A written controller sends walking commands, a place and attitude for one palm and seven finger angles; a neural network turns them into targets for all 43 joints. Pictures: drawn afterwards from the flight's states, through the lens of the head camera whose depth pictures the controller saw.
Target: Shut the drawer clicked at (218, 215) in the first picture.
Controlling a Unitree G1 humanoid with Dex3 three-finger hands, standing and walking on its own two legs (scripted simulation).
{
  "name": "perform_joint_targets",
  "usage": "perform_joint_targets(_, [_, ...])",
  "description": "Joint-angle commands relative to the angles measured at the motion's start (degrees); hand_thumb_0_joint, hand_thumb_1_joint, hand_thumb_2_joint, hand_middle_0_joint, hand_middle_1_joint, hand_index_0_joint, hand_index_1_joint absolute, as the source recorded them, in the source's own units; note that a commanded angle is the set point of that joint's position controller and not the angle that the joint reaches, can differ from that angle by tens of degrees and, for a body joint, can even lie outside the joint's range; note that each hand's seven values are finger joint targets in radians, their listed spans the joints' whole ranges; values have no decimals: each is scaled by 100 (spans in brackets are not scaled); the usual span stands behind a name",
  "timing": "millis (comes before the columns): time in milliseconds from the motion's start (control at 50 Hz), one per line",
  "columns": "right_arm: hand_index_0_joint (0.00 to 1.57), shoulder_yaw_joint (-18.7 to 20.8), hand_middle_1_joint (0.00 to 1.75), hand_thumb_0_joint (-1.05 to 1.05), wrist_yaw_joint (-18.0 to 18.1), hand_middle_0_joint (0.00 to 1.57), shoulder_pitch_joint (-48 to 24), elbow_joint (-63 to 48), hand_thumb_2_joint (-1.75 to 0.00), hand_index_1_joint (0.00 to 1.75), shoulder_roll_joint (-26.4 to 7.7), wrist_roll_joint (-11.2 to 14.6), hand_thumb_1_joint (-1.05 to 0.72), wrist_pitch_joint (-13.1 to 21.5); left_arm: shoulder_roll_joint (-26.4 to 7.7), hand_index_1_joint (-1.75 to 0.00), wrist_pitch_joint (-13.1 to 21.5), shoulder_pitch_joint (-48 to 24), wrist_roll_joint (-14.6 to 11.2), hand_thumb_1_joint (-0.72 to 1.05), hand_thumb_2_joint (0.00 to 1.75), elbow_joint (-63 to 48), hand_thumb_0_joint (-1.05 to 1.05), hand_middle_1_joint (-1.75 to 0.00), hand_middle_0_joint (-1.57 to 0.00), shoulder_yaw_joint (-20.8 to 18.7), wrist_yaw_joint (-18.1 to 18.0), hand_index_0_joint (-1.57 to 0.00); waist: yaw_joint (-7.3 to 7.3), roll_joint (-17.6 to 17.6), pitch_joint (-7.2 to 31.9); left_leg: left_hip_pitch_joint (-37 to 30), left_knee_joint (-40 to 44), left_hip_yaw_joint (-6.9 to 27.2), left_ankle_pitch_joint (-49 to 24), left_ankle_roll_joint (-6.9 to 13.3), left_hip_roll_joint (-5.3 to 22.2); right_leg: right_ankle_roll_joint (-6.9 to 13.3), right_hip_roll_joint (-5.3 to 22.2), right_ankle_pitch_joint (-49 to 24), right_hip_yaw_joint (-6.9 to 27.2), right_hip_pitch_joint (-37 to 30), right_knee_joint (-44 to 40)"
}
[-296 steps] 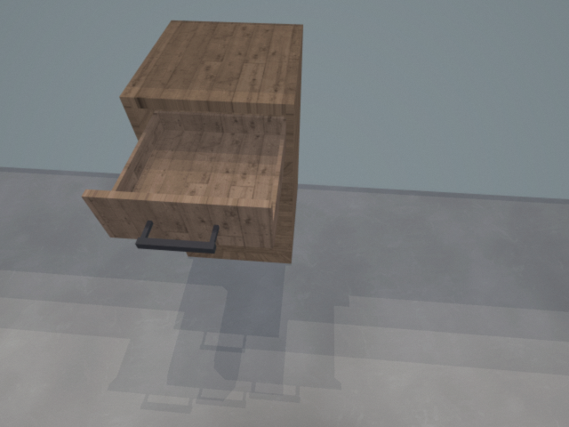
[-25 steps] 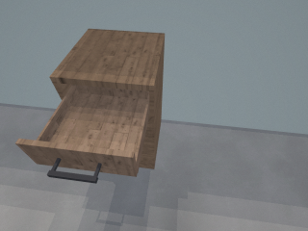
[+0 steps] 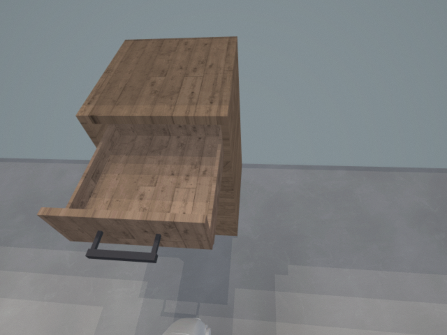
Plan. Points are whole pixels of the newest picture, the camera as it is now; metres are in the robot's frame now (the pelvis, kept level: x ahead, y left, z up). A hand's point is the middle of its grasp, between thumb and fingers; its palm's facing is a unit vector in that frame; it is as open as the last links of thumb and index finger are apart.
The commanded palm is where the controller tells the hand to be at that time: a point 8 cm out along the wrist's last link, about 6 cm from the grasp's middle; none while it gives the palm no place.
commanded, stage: shuffle to correct the standing spot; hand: left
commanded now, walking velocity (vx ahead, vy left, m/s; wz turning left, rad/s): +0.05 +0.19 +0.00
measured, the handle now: (124, 246) +0.31 +0.27 -0.12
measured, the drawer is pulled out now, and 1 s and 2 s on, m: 0.30 0.30 0.30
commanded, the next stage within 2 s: come to a stop and stand still in 0.08 s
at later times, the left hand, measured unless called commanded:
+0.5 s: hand out of the picture +0.03 +0.26 -0.18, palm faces +0.03 -0.97 -0.24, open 7.4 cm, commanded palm none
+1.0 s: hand out of the picture +0.03 +0.25 -0.17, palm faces +0.01 -0.97 -0.22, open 7.3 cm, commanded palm none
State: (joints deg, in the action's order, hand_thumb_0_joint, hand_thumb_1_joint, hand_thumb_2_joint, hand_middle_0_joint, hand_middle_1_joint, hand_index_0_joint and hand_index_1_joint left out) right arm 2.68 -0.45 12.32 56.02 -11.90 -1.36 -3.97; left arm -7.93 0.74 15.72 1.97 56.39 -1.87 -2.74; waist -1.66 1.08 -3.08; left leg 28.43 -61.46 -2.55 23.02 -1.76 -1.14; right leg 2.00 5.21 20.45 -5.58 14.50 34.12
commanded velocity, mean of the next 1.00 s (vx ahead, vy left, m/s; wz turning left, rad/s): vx -0.01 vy -0.03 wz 0.00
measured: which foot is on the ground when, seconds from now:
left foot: up 0.00-0.24, down 0.26-1.00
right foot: down 0.00-0.26, up 0.28-0.48, down 0.50-1.00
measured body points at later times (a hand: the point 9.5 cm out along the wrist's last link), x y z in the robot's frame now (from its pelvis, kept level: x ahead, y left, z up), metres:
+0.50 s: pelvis +0.01 +0.07 -0.01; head +0.03 +0.06 +0.44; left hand +0.03 +0.31 -0.16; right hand +0.05 -0.16 -0.17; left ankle +0.02 +0.20 -0.74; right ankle +0.00 -0.01 -0.74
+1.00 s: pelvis +0.00 +0.07 +0.00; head +0.00 +0.06 +0.45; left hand +0.03 +0.30 -0.15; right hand -0.01 -0.14 -0.16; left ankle -0.01 +0.18 -0.74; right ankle +0.00 -0.01 -0.74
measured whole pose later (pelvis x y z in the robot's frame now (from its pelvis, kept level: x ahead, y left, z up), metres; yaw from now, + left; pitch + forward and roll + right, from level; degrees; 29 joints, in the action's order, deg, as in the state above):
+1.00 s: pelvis +0.00 +0.07 +0.00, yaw +0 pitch +0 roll +0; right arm -1.3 1.0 19.5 61.0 -7.5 -0.8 0.4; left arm -9.5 0.1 16.8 0.8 58.0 0.5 -2.2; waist 0.5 0.7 -0.2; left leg 12.1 -29.0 -4.2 16.5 0.1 1.6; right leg 3.3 -1.8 16.1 -3.6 12.7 29.0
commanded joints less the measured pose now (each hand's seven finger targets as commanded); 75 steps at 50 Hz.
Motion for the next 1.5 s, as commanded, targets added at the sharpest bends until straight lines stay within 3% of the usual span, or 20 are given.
perform_joint_targets(0, [20, 68, 30, 0, -75, 20, -144, -480, -90, 30, -189, 38, -90, 111, -1383, -30, 85, 404, 1, 90, 90, -211, 0, -30, -20, -354, -29, -20, -69, -1154, 253, 481, 236, 45, -353, -184, 267, 738, 1426, -3122, 1078, -622, -1359])
perform_joint_targets(120, [20, 39, 30, 0, -98, 20, -299, -564, -90, 30, -203, 101, -90, 218, -1685, -30, -9, 373, 33, 90, 90, -168, 0, -30, -20, -461, 58, -20, -191, -1322, 250, -588, 2068, -356, -346, -119, 62, 611, 1359, -2319, 1088, -296, -1274])
perform_joint_targets(180, [20, 51, 30, 0, -47, 20, 361, -352, -90, 30, -287, 99, -90, 295, -1653, -30, -80, 144, 17, 90, 90, -174, 0, -30, -20, -467, 60, -20, 130, -1247, 382, -1842, 3452, -590, -967, -64, -39, 336, 1111, -2001, 839, 173, -679])
perform_joint_targets(200, [20, 61, 30, 0, -3, 20, 701, -235, -90, 30, -430, 75, -90, 364, -1387, -30, -127, 186, 5, 90, 90, -175, 0, -30, -20, -396, 59, -20, 246, -668, 572, -2452, 3926, -417, -1421, 17, 261, 174, 699, -1504, 595, 336, 6])
perform_joint_targets(220, [20, 145, 30, 0, 37, 20, 889, -214, -90, 30, -911, 12, -90, 412, -888, -30, -181, 373, -41, 90, 90, -235, 0, -30, -20, -304, 78, -20, 257, 839, 676, -2963, 4089, 998, -2616, 431, 1439, -144, -8, 387, 71, 1249, 1028])
perform_joint_targets(240, [20, 154, 30, 0, 82, 20, 1117, -214, -90, 30, -1127, 7, -90, 365, -613, -30, -204, 314, -47, 90, 90, -304, 0, -30, -20, -192, 56, -20, 359, 1265, 537, -2281, 4392, 1599, -3278, 992, 2057, -202, -265, 1682, 201, 1294, 1936])
perform_joint_targets(260, [20, 116, 30, 0, 115, 20, 993, -314, -90, 30, -1016, -22, -90, 361, -529, -30, -173, 343, -55, 90, 90, -438, 0, -30, -20, -147, 65, -20, 248, 544, 233, -1794, 4309, 1715, -3320, 1368, 2259, -127, -226, 1498, 345, 1357, 2514])
perform_joint_targets(280, [20, 29, 30, 0, 181, 20, 763, -153, -90, 30, -828, -44, -90, 447, -403, -30, -175, 428, -46, 90, 90, -167, 0, -30, -20, -119, 28, -20, 159, 1500, 621, -1740, 4522, 1677, -2921, 1214, 2031, -143, -160, 1248, 701, 1132, 2650])
perform_joint_targets(300, [20, -51, 30, 0, 208, 20, 375, -171, -90, 30, -545, -30, -90, 474, -565, -30, -161, 490, -58, 90, 90, -32, 0, -30, -20, -131, 53, -20, 49, 1653, 376, -1408, 4527, 1277, -2727, 1126, 1771, -138, -82, 894, 738, 931, 2602])
perform_joint_targets(340, [20, -120, 30, 0, 216, 20, 85, -149, -90, 30, -418, -24, -90, 511, -526, -30, -144, 552, -96, 90, 90, 156, 0, -30, -20, -61, 139, -20, -28, 1196, 260, -1407, 4374, 772, -3280, 1050, 1478, -201, -129, 554, 552, 633, 1894])
perform_joint_targets(440, [20, 2, 30, 0, 265, 20, 409, 182, -90, 30, -590, -2, -90, 429, -508, -30, -141, 487, -100, 90, 90, 246, 0, -30, -20, -16, 150, -20, 74, 460, 354, -1625, 3940, 820, -3007, 928, 1529, -198, -307, -160, 344, -208, -337])
perform_joint_targets(520, [20, -101, 30, 0, 243, 20, 478, 343, -90, 30, -120, 77, -90, 353, -815, -30, 4, 375, -91, 90, 90, 339, 0, -30, -20, -10, 102, -20, 240, -1368, 159, -1566, 3360, -28, -921, 143, 534, 256, 432, -1714, 1342, -156, -1460])
perform_joint_targets(560, [20, -162, 30, 0, 222, 20, 666, 571, -90, 30, 41, 64, -90, 331, -741, -30, 33, 187, -117, 90, 90, 393, 0, -30, -20, 34, 83, -20, 335, -876, -33, -1903, 3566, 23, -976, 120, 543, 335, 403, -1480, 1275, 188, -1639])
perform_joint_targets(580, [20, -23, 30, 0, 211, 20, 238, 205, -90, 30, -412, 61, -90, 422, -827, -30, 112, 675, -11, 90, 90, 386, 0, -30, -20, -23, -151, -20, 82, -1008, -305, -1094, 2425, -111, -825, 35, 604, -214, 485, -4664, 1572, -201, -1290])
perform_joint_targets(660, [20, -160, 30, 0, 117, 20, 688, 41, -90, 30, 157, 77, -90, 418, -974, -30, 208, 179, -58, 90, 90, -157, 0, -30, -20, -1, -90, -20, 350, -77, 553, -1176, 2178, -108, -26, 187, 420, 748, 728, -2996, 1399, -420, -1300])
perform_joint_targets(720, [20, -184, 30, 0, 139, 20, 1109, 178, -90, 30, 64, 69, -90, 442, -853, -30, 130, 71, -105, 90, 90, -202, 0, -30, -20, 43, -57, -20, 451, -253, 175, -1719, 3291, 45, -575, 252, 464, 454, 311, -1091, 1189, 244, -1213])
perform_joint_targets(780, [20, -210, 30, 0, 156, 20, 968, 193, -90, 30, -144, 15, -90, 503, -684, -30, 25, 187, -123, 90, 90, -174, 0, -30, -20, 90, -13, -20, 219, 604, -247, -1079, 3876, 643, -831, 468, 891, 162, -153, -332, 899, 145, -1035])
perform_joint_targets(940, [20, -273, 30, 0, 168, 20, 983, 281, -90, 30, -143, 37, -90, 518, -699, -30, 54, 370, -126, 90, 90, -72, 0, -30, -20, 143, 25, -20, 180, -228, -83, -1291, 3888, 414, -697, 401, 686, 190, -2, -370, 1097, -64, -1312])
perform_joint_targets(1200, [20, -290, 30, 0, 207, 20, 858, 583, -90, 30, -180, 77, -90, 583, -697, -30, 97, 509, -138, 90, 90, 146, 0, -30, -20, 190, 12, -20, 181, -87, 204, -1853, 3827, 329, -1890, 390, 764, 168, 50, -1802, 1007, -305, -1085])
perform_joint_targets(1480, [20, -314, 30, 0, 227, 20, 715, 735, -90, 30, -188, 87, -90, 577, -662, -30, 76, 541, -133, 90, 90, 295, 0, -30, -20, 219, 6, -20, 167, -9, -81, -1983, 4023, 354, -1971, 394, 782, 138, 70, -1753, 996, -272, -1269])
